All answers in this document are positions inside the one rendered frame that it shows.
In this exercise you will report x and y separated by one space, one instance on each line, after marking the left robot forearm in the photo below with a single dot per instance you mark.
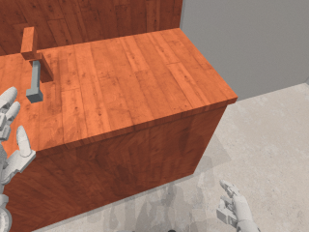
6 219

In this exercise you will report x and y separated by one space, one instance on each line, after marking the right robot forearm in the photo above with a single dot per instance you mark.
247 226

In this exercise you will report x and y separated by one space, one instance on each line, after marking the tap lever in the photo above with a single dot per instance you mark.
34 94

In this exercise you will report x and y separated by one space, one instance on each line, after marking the counter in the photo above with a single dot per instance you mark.
128 103

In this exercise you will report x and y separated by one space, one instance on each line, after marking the robot right hand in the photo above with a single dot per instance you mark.
235 210

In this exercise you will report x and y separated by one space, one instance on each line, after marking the robot left hand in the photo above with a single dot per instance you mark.
21 158

